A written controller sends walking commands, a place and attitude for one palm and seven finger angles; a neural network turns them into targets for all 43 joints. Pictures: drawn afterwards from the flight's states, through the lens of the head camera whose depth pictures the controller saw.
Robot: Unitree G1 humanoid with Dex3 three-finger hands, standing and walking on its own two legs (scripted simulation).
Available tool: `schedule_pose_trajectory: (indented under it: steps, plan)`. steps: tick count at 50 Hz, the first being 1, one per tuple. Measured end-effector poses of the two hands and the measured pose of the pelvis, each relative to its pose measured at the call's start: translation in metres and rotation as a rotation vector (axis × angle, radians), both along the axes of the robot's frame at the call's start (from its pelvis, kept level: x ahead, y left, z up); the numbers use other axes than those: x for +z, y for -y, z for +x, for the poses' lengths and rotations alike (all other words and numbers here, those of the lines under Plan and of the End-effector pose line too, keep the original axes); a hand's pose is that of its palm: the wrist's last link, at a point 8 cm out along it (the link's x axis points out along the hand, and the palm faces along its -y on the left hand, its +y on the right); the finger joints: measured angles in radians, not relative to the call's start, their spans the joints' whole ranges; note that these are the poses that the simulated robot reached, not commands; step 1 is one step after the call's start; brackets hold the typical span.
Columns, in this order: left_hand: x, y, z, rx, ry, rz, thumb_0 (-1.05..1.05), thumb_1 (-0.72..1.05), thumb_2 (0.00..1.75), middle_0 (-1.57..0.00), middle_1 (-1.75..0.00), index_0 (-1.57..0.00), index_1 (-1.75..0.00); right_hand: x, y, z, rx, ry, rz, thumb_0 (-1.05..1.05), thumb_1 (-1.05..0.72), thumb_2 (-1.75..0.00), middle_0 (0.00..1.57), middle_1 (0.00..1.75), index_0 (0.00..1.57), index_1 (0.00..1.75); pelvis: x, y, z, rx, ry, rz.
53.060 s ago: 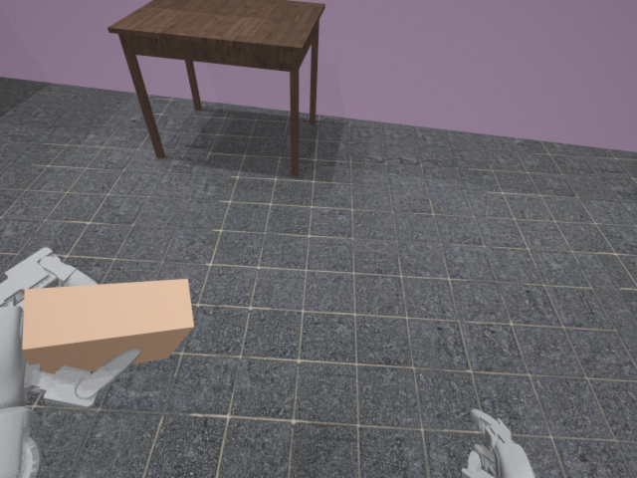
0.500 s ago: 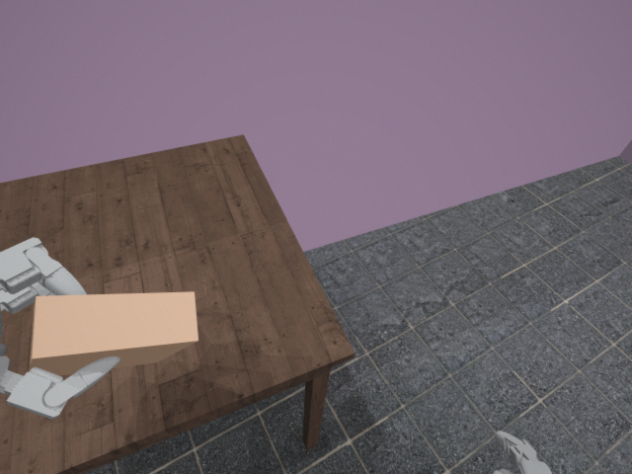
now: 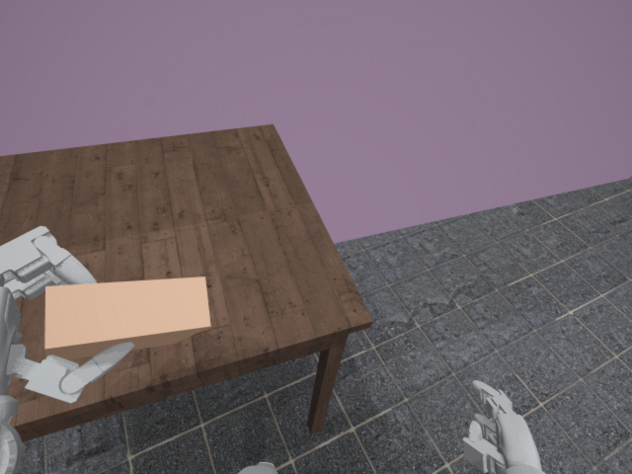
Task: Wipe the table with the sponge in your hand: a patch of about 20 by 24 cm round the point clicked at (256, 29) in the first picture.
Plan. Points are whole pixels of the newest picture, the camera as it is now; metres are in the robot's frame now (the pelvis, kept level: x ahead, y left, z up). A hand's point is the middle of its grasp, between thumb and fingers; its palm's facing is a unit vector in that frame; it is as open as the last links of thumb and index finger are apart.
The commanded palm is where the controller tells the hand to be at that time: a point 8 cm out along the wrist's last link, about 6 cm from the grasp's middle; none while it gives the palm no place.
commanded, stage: step back with the hand held close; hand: left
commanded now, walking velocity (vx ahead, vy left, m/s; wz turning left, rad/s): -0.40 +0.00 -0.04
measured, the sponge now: (147, 318) +0.23 +0.20 +0.14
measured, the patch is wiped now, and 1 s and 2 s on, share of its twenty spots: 1.00 1.00 1.00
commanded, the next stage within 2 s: stop stepping back and stand still in 0.52 s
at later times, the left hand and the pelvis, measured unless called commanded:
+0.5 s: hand (95, 370) +0.16 +0.20 +0.18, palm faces +0.24 -0.89 -0.39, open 9.0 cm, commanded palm +0.09 +0.24 +0.20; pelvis -0.09 -0.02 +0.02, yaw -5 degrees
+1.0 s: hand out of the picture -0.03 +0.16 +0.17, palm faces +0.36 -0.87 -0.34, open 9.0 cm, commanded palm -0.10 +0.20 +0.20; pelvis -0.24 -0.08 +0.02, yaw +3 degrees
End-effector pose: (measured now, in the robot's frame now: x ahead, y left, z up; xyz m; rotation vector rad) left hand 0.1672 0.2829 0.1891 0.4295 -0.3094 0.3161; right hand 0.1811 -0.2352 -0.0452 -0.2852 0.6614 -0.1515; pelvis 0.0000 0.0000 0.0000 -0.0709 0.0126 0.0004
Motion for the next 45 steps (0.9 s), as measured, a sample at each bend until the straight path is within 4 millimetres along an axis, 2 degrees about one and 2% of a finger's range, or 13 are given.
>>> schedule_pose_trajectory:
  steps: [4, 7, 12, 16, 20, 24, 26, 29, 33, 37, 39, 42, 45]
  plan:
    - [-0.003, -0.009, -0.006, 0.037, -0.022, 0.034, -0.01, -0.47, 1.08, -0.85, -1.47, -0.88, -1.46, 0.0, -0.001, -0.015, 0.004, 0.005, -0.006, 0.01, -0.9, -0.9, 0.2, 0.3, 0.2, 0.3, 0.001, 0.001, -0.014, -0.003, 0.002, -0.003]
    - [0.004, -0.006, -0.013, 0.043, -0.004, 0.042, -0.01, -0.47, 1.08, -0.85, -1.47, -0.88, -1.46, -0.003, -0.003, -0.028, 0.018, -0.01, 0.013, 0.01, -0.9, -0.9, 0.2, 0.3, 0.2, 0.3, 0.004, 0.004, -0.025, -0.009, -0.014, -0.004]
    - [0.014, 0.022, -0.028, -0.016, 0.032, 0.059, -0.01, -0.47, 1.08, -0.85, -1.47, -0.88, -1.46, -0.016, -0.001, -0.052, 0.025, -0.031, 0.062, 0.01, -0.9, -0.9, 0.2, 0.3, 0.2, 0.3, 0.003, 0.015, -0.047, -0.045, -0.049, 0.011]
    - [0.016, 0.044, -0.036, -0.097, 0.013, 0.037, -0.01, -0.47, 1.08, -0.85, -1.47, -0.88, -1.46, -0.024, 0.005, -0.082, -0.039, -0.099, 0.099, 0.01, -0.9, -0.9, 0.2, 0.3, 0.2, 0.3, 0.01, 0.019, -0.057, -0.046, -0.022, -0.001]
    - [0.019, 0.047, -0.038, -0.141, 0.02, 0.036, -0.01, -0.47, 1.08, -0.85, -1.47, -0.89, -1.46, -0.016, 0.016, -0.108, -0.111, -0.117, 0.079, 0.01, -0.9, -0.9, 0.2, 0.3, 0.2, 0.3, 0.013, 0.019, -0.06, -0.06, -0.041, 0.038]
    - [0.009, 0.038, -0.038, -0.124, -0.03, 0.031, -0.01, -0.47, 1.08, -0.85, -1.47, -0.89, -1.46, -0.008, 0.026, -0.13, -0.132, -0.103, 0.064, 0.01, -0.9, -0.9, 0.2, 0.3, 0.2, 0.3, 0.016, 0.021, -0.086, -0.08, -0.022, 0.057]
    - [0.001, 0.038, -0.045, -0.107, -0.078, 0.008, -0.01, -0.47, 1.07, -0.85, -1.47, -0.88, -1.46, -0.002, 0.031, -0.144, -0.13, -0.092, 0.059, 0.01, -0.9, -0.9, 0.2, 0.3, 0.2, 0.3, 0.018, 0.023, -0.101, -0.088, -0.01, 0.06]
    - [-0.003, 0.048, -0.07, -0.111, -0.127, -0.012, -0.01, -0.46, 1.07, -0.85, -1.47, -0.88, -1.47, 0.004, 0.039, -0.165, -0.129, -0.069, 0.055, 0.01, -0.9, -0.9, 0.2, 0.3, 0.2, 0.3, 0.02, 0.029, -0.12, -0.087, 0.003, 0.053]
    - [0.008, 0.069, -0.117, -0.13, -0.111, 0.027, -0.01, -0.46, 1.07, -0.85, -1.47, -0.88, -1.47, 0.003, 0.051, -0.19, -0.109, -0.052, 0.044, 0.01, -0.9, -0.9, 0.2, 0.3, 0.2, 0.3, 0.017, 0.042, -0.144, -0.069, 0.002, 0.04]
    - [0.023, 0.077, -0.162, -0.054, -0.047, 0.123, -0.01, -0.46, 1.07, -0.85, -1.47, -0.88, -1.46, -0.011, 0.068, -0.21, -0.068, -0.041, 0.052, 0.01, -0.9, -0.9, 0.2, 0.3, 0.2, 0.3, 0.008, 0.062, -0.166, -0.037, -0.005, 0.045]
    - [0.025, 0.078, -0.182, 0.002, -0.033, 0.115, -0.01, -0.47, 1.07, -0.85, -1.47, -0.89, -1.46, -0.021, 0.076, -0.22, -0.052, -0.054, 0.059, 0.01, -0.9, -0.9, 0.2, 0.3, 0.2, 0.3, 0.007, 0.068, -0.18, -0.011, 0.018, 0.012]
    - [0.022, 0.079, -0.205, 0.058, -0.019, 0.035, -0.01, -0.47, 1.07, -0.85, -1.47, -0.89, -1.46, -0.024, 0.084, -0.238, -0.052, -0.095, 0.071, 0.01, -0.9, -0.9, 0.2, 0.3, 0.2, 0.3, 0.013, 0.074, -0.195, 0.015, 0.043, 0.032]
    - [0.01, 0.078, -0.218, 0.081, -0.032, -0.038, -0.01, -0.47, 1.07, -0.85, -1.47, -0.89, -1.46, -0.015, 0.091, -0.254, -0.063, -0.098, 0.079, 0.01, -0.9, -0.9, 0.2, 0.3, 0.2, 0.3, 0.019, 0.082, -0.21, 0.015, 0.029, 0.075]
